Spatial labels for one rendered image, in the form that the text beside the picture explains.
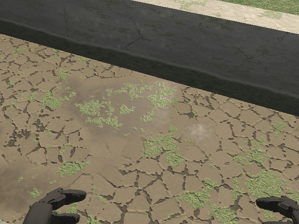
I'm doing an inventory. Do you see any left robot hand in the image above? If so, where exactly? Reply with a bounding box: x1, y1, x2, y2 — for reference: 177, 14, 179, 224
22, 188, 87, 224

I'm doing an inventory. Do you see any right robot hand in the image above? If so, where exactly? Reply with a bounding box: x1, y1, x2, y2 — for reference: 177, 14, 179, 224
255, 195, 299, 224

